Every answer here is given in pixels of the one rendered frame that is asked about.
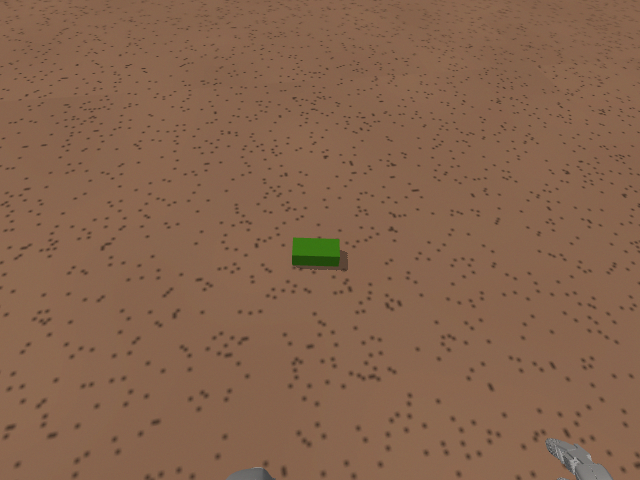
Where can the carton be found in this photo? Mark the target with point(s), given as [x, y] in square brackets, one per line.
[315, 252]

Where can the right robot hand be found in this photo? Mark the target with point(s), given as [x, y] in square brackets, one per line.
[577, 460]

